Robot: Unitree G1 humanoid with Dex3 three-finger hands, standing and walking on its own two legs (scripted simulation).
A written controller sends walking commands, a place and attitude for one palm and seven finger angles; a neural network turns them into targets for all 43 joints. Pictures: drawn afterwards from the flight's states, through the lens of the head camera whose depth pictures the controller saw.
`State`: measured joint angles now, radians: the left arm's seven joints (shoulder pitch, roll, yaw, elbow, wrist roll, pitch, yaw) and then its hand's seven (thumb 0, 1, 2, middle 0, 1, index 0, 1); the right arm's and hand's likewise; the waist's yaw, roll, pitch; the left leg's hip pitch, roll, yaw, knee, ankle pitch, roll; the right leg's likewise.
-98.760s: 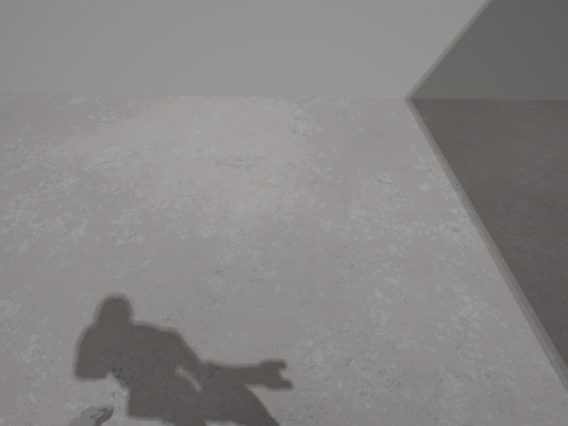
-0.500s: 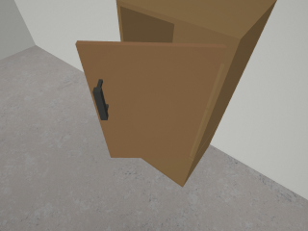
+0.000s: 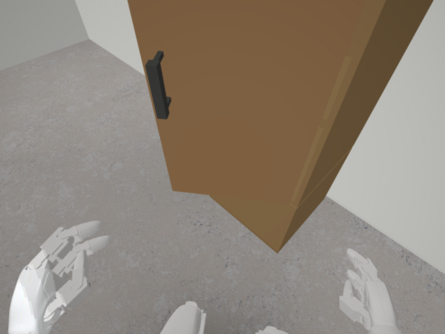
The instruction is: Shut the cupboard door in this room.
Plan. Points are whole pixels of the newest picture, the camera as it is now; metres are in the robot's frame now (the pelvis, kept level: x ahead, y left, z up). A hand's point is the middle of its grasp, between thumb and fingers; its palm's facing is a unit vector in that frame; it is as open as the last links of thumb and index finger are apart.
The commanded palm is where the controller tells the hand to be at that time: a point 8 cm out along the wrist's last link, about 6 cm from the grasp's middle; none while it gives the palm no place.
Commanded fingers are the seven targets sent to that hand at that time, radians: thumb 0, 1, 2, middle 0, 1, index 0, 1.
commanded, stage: raise the hand and make a fist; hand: left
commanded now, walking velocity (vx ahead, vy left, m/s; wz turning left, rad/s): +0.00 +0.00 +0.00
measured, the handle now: (161, 85) +0.53 +0.20 +0.16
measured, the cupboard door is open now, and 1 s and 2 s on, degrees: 37 37 37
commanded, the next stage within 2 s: bring the fist close to the handle in 1.40 s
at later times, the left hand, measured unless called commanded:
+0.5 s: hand (92, 242) +0.22 +0.22 +0.10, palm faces -0.04 -1.00 -0.03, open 3.5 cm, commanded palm +0.20 +0.28 +0.12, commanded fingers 0.00 0.90 0.90 -1.13 -1.32 -1.13 -1.32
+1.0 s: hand (67, 205) +0.24 +0.24 +0.16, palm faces +0.03 -1.00 -0.06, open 3.1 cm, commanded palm +0.22 +0.29 +0.16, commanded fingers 0.00 0.90 0.90 -1.30 -1.50 -1.30 -1.50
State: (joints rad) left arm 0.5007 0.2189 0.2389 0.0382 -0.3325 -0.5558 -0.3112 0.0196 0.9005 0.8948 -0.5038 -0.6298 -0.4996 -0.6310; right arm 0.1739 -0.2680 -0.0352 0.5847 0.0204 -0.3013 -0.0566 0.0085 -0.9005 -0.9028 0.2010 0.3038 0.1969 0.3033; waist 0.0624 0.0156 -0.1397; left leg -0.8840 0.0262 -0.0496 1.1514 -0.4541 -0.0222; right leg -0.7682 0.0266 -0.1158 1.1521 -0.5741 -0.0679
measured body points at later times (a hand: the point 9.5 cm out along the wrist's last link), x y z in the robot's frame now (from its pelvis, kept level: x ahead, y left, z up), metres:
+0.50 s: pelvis +0.01 +0.05 +0.03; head +0.04 +0.05 +0.48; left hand +0.22 +0.28 +0.10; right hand +0.16 -0.20 -0.04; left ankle +0.07 +0.14 -0.65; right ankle +0.01 -0.08 -0.65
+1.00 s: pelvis +0.01 +0.05 +0.06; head +0.01 +0.05 +0.51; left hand +0.23 +0.30 +0.17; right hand +0.19 -0.16 +0.00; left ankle +0.07 +0.14 -0.65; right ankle +0.01 -0.08 -0.65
